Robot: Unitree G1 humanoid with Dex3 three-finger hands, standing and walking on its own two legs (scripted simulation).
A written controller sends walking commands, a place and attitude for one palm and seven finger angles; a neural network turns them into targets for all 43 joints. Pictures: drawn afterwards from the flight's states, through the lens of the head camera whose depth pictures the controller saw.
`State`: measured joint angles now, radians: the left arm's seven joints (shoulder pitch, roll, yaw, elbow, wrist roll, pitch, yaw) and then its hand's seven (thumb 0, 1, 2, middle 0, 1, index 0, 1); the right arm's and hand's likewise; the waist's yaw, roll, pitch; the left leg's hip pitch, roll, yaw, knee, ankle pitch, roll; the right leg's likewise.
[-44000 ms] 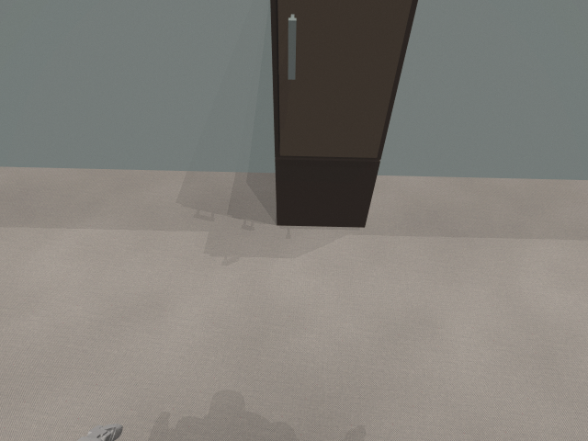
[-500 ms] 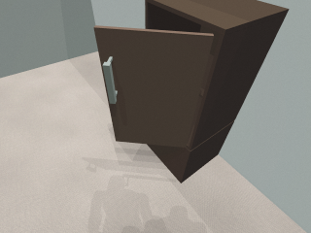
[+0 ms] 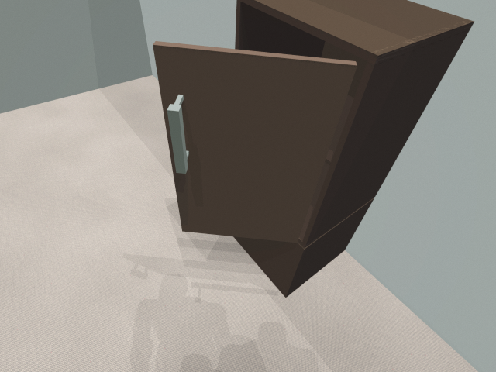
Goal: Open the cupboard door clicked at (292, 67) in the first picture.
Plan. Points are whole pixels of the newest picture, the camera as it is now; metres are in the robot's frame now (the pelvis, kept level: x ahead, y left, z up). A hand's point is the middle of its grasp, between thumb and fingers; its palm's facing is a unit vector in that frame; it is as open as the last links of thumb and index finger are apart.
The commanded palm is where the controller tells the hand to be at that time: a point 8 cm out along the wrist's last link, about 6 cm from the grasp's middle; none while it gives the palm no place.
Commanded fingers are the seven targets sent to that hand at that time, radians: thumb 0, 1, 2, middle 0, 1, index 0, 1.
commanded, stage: come to a stop and stand still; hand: left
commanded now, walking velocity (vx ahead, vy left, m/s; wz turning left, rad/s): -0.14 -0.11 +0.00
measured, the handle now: (180, 135) +0.56 +0.18 +0.07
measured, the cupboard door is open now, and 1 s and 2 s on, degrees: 48 48 48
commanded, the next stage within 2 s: look again from close up in 0.86 s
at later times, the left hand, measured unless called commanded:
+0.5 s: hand out of the picture +0.06 +0.15 -0.18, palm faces +0.04 -0.98 -0.22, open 7.2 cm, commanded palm none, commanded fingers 0.00 0.90 0.90 -0.20 -0.30 -0.20 -0.30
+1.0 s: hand out of the picture -0.04 +0.10 -0.18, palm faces +0.07 -0.99 -0.14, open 7.4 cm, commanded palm none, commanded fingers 0.00 0.90 0.90 -0.20 -0.30 -0.20 -0.30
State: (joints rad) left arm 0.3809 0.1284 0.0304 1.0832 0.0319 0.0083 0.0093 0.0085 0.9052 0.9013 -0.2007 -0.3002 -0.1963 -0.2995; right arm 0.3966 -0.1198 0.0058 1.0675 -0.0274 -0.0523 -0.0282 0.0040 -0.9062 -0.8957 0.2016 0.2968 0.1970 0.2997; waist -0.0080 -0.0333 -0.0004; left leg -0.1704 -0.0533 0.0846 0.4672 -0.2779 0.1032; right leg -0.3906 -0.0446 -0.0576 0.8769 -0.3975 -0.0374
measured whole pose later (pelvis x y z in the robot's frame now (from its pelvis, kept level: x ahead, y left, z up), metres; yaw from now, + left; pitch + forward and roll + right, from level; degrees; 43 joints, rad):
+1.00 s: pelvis +0.00 -0.04 +0.00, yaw +1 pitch -2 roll +0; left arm 0.36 0.11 -0.02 1.09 0.02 -0.01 0.04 0.01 0.90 0.90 -0.20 -0.30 -0.20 -0.30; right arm 0.33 -0.11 0.02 1.10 -0.01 0.00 -0.01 0.01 -0.91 -0.90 0.20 0.30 0.20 0.30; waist 0.02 -0.02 0.04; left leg -0.18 -0.02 0.05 0.48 -0.27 0.03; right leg -0.29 -0.02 -0.06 0.45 -0.14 -0.02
